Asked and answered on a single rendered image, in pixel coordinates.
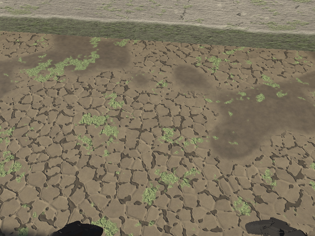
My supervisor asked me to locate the left robot hand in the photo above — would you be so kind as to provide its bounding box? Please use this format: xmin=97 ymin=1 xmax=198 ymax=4
xmin=47 ymin=220 xmax=103 ymax=236

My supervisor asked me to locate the right robot hand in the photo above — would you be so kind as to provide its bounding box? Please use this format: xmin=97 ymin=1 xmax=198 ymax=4
xmin=245 ymin=217 xmax=307 ymax=236

